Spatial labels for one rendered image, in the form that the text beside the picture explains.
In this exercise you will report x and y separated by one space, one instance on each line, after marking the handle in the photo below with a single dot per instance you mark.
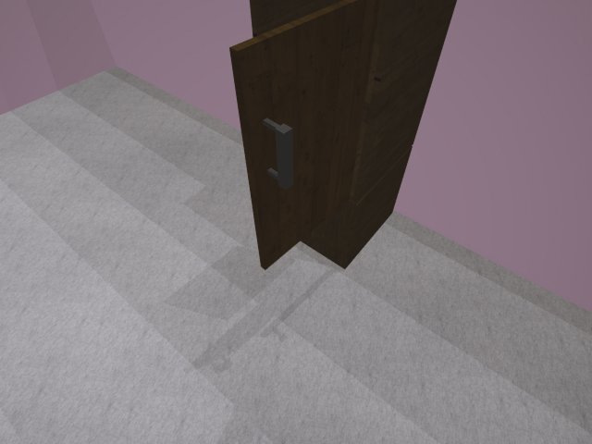
284 145

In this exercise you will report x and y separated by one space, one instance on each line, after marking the cupboard door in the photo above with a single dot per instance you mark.
312 75

